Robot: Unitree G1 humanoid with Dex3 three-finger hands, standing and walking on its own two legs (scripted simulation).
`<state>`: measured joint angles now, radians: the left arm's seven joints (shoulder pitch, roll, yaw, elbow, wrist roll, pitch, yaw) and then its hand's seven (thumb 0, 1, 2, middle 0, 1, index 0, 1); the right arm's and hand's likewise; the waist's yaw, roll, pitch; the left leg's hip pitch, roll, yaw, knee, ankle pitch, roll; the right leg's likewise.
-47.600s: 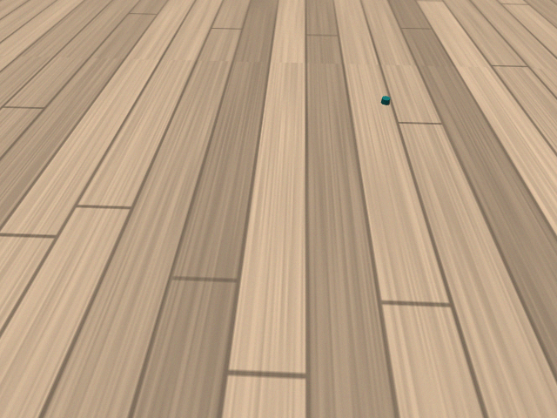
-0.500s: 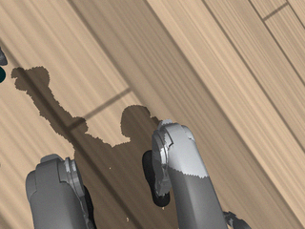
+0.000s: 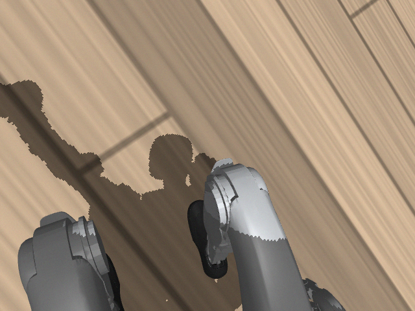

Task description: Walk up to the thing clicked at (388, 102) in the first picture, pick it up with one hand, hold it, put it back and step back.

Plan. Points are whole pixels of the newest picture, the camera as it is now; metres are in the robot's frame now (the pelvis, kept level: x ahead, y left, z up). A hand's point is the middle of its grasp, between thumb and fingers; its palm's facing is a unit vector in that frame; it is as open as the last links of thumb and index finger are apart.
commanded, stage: lower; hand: left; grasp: from above
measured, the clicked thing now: out of the picture +0.55 +0.29 -0.22
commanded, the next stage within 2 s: rest in 0.18 s
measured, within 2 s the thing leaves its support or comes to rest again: rests again in 1.04 s
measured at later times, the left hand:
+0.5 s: hand out of the picture +0.53 +0.27 -0.22, palm faces -0.46 -0.06 -0.88, open 6.9 cm
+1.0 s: hand out of the picture +0.53 +0.28 -0.25, palm faces -0.46 -0.08 -0.88, open 6.9 cm
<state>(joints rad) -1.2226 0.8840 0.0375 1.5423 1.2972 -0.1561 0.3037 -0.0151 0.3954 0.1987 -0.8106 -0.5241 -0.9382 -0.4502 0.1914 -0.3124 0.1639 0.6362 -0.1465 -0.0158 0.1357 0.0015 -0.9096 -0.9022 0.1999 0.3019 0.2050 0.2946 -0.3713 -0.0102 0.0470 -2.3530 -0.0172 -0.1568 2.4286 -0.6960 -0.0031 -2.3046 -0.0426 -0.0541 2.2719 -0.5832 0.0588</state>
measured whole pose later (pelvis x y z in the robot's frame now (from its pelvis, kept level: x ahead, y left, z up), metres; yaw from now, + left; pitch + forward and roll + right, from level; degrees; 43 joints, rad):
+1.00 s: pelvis +0.00 +0.01 -0.01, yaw -4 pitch +32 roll -15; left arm -1.23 1.07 0.10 1.67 1.35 -0.18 0.46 -0.02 0.39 0.22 -0.82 -0.50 -0.94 -0.46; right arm 0.17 -0.36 0.29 0.58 -0.21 -0.12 0.17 0.00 -0.90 -0.90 0.20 0.30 0.21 0.30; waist -0.45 -0.11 0.19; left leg -2.37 -0.01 -0.23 2.51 -0.72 0.01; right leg -2.29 -0.02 -0.11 2.29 -0.58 0.07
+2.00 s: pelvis +0.00 +0.01 -0.02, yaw -6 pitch +31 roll -17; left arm -1.22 1.13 0.09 1.67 1.31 -0.18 0.47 0.00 -0.10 0.62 -0.42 -0.72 -0.44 -0.70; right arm 0.14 -0.35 0.37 0.58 -0.22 -0.14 0.18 0.00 -0.90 -0.90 0.20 0.30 0.21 0.30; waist -0.47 -0.12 0.21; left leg -2.38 0.00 -0.25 2.54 -0.73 0.02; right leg -2.29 0.00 -0.13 2.29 -0.57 0.08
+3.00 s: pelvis +0.00 +0.01 +0.00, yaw -4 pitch +35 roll -15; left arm -1.17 1.02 0.10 1.32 1.25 -0.07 0.18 0.00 -0.53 1.01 -0.10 -1.00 -0.09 -1.01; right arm 0.21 -0.34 0.22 0.57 -0.15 0.00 0.18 0.00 -0.91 -0.91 0.20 0.30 0.21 0.30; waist -0.39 0.00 0.08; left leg -2.37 -0.02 -0.20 2.45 -0.72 0.02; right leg -2.28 -0.04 -0.10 2.25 -0.59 0.05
